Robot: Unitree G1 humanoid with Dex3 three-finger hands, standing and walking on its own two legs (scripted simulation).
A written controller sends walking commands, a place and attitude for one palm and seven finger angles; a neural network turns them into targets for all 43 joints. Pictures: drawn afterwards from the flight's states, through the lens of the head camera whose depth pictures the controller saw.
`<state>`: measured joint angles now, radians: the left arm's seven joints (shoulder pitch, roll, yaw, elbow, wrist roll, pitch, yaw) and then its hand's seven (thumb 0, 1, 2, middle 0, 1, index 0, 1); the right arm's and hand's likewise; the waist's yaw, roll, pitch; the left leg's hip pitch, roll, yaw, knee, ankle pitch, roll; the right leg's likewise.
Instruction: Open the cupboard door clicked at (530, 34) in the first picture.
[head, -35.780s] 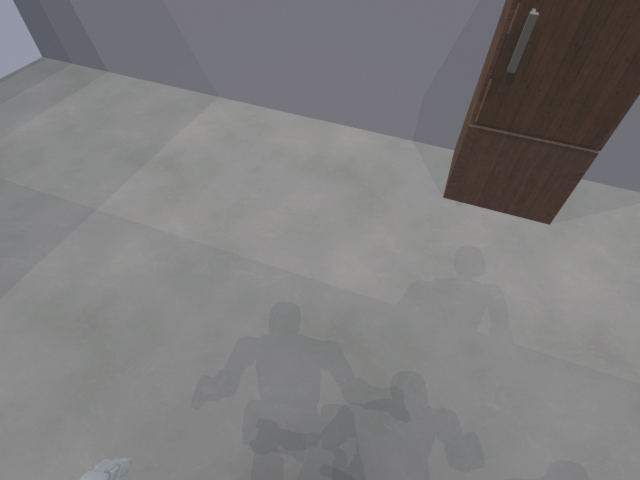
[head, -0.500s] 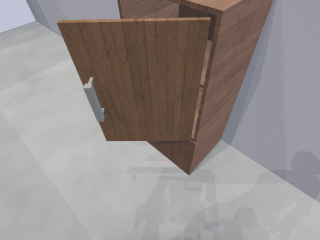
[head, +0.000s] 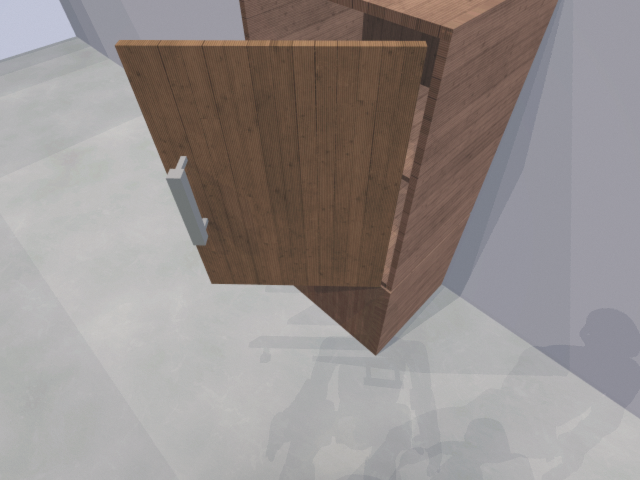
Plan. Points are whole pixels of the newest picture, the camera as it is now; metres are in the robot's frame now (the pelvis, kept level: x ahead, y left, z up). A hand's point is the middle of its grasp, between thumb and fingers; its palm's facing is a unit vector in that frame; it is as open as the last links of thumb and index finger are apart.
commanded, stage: look again from close up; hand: left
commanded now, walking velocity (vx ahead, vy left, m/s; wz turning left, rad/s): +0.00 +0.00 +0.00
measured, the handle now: (192, 202) +0.57 +0.28 -0.03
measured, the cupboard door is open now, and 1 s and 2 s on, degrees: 43 43 43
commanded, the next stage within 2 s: shuffle to correct the standing spot in 0.36 s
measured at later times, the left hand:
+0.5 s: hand out of the picture +0.02 +0.18 -0.17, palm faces +0.03 -0.98 -0.21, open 7.3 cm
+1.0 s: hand out of the picture +0.03 +0.22 -0.18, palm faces +0.06 -0.98 -0.20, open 7.4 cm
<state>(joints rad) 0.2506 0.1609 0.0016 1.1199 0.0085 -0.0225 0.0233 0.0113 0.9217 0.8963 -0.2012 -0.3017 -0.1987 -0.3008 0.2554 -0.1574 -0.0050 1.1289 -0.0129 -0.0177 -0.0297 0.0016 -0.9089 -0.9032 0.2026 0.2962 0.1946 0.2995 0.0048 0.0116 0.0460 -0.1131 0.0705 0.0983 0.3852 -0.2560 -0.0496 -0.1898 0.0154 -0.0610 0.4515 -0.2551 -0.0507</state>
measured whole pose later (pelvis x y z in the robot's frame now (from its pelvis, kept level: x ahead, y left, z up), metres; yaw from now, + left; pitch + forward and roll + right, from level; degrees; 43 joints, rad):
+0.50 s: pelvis +0.00 +0.00 +0.00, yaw +0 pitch -1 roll +1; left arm 0.24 0.17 0.00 1.11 0.01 -0.03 0.02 0.01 0.92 0.90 -0.20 -0.30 -0.20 -0.30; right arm 0.27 -0.15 -0.01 1.15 -0.01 -0.01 -0.03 0.00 -0.91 -0.90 0.20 0.30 0.20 0.30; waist 0.00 0.00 0.05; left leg -0.11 0.07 0.09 0.38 -0.25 -0.05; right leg -0.18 0.02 -0.07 0.43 -0.24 -0.05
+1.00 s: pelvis +0.02 +0.04 +0.00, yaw +0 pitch -1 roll +1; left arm 0.25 0.16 0.03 1.11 0.01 -0.01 0.03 0.01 0.91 0.90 -0.20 -0.30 -0.20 -0.30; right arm 0.31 -0.10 -0.01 1.13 -0.01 -0.03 -0.04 0.00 -0.91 -0.90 0.20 0.30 0.20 0.30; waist 0.01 -0.03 0.07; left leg -0.10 0.00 0.11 0.44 -0.33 0.01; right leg -0.19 -0.05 -0.05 0.53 -0.31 0.01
